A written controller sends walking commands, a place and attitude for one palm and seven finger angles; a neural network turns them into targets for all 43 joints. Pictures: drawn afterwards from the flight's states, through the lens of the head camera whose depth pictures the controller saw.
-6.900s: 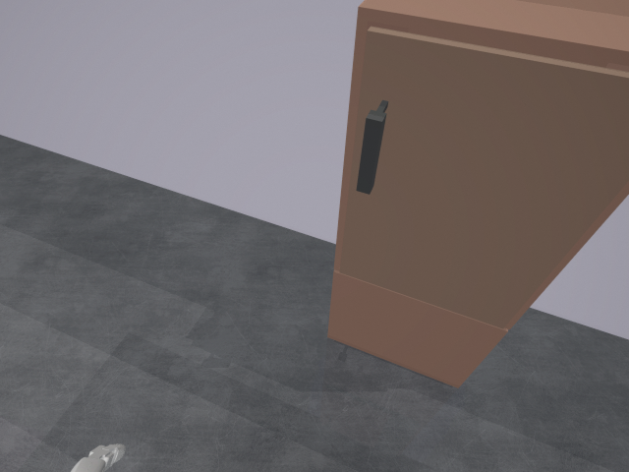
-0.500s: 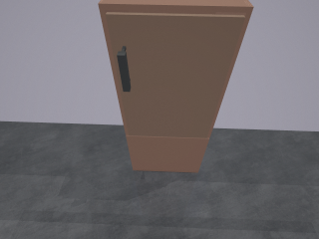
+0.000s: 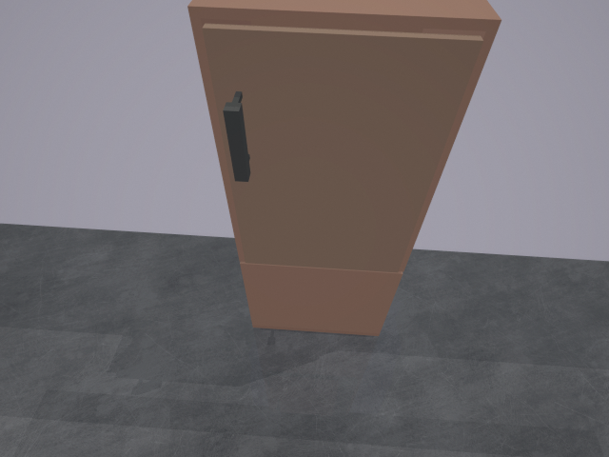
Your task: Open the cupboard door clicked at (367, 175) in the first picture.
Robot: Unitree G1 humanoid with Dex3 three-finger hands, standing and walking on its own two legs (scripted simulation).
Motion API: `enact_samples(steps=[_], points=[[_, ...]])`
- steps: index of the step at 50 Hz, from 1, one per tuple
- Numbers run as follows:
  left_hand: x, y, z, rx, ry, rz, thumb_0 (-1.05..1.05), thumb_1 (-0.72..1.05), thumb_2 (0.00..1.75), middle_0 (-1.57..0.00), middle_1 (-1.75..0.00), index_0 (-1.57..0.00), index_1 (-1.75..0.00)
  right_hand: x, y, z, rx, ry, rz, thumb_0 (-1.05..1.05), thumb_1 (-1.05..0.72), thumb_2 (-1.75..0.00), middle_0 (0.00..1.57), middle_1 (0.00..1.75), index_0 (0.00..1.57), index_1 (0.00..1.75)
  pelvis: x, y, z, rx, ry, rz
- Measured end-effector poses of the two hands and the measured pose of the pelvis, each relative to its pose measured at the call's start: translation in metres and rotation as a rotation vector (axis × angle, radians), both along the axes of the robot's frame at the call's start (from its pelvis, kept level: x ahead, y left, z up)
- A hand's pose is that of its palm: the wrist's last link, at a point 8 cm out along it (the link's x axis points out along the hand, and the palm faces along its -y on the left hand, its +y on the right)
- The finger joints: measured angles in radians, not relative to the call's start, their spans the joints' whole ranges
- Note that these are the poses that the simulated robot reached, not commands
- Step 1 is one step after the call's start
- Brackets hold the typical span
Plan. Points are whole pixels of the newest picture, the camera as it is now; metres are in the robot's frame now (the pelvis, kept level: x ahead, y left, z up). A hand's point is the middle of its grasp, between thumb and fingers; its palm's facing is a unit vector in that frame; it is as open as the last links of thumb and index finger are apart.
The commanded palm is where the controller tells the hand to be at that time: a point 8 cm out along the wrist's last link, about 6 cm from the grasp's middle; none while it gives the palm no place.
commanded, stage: look again from close up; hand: left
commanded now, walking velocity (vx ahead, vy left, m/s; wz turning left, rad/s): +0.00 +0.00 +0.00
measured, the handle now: (240, 137) +0.60 +0.16 +0.09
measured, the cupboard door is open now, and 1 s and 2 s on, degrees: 0 0 0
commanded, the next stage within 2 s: come to a stop and stand still in 0.14 s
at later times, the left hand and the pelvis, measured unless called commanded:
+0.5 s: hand out of the picture +0.09 +0.22 -0.16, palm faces -0.02 -0.95 -0.31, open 7.4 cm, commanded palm none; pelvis +0.03 -0.01 +0.00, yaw +0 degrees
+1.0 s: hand out of the picture +0.08 +0.19 -0.16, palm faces -0.02 -0.96 -0.28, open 7.4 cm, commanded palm none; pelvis +0.03 -0.01 +0.00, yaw +1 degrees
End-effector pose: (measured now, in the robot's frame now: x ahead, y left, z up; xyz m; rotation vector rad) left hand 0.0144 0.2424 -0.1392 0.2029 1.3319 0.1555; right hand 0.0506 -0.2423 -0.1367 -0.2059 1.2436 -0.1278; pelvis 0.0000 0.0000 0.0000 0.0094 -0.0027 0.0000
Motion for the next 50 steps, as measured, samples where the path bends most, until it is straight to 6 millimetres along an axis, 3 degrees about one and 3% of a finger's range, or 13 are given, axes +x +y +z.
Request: enact_samples(steps=[5,11,26,31,43,50], points=[[0.026,0.002,0.003,0.013,-0.048,-0.012,0.00,0.91,0.90,-0.20,-0.30,-0.20,-0.30,0.021,-0.006,0.003,-0.008,-0.029,0.013,0.01,-0.91,-0.90,0.20,0.30,0.20,0.30,0.008,-0.003,0.000,0.001,0.000,0.002],[0.048,0.006,0.007,0.029,-0.079,-0.025,0.00,0.91,0.90,-0.20,-0.30,-0.20,-0.30,0.032,-0.013,0.005,-0.018,-0.027,0.018,0.01,-0.91,-0.90,0.20,0.30,0.20,0.30,0.016,-0.006,0.001,0.002,0.003,0.004],[0.075,0.023,0.019,0.084,-0.094,-0.045,0.00,0.90,0.90,-0.20,-0.30,-0.20,-0.30,0.038,-0.042,0.010,-0.067,0.011,0.018,0.01,-0.91,-0.90,0.20,0.30,0.20,0.30,0.026,-0.013,0.004,0.005,0.008,0.006],[0.078,0.021,0.019,0.109,-0.111,-0.059,0.00,0.91,0.90,-0.20,-0.30,-0.20,-0.30,0.043,-0.042,0.007,-0.064,-0.036,0.005,0.01,-0.91,-0.90,0.20,0.30,0.20,0.30,0.027,-0.010,-0.001,-0.010,0.015,0.011],[0.070,-0.002,0.015,0.055,-0.103,-0.048,0.00,0.90,0.90,-0.20,-0.30,-0.20,-0.30,0.027,0.005,-0.014,0.066,0.004,0.025,0.01,-0.91,-0.90,0.20,0.30,0.20,0.30,0.027,-0.010,-0.003,0.008,-0.006,0.013],[0.058,-0.004,0.011,0.047,-0.060,-0.031,0.00,0.90,0.90,-0.20,-0.30,-0.20,-0.30,0.017,-0.005,-0.011,0.041,0.045,0.007,0.01,-0.92,-0.90,0.21,0.30,0.20,0.30,0.028,-0.014,-0.001,0.010,0.001,0.009]])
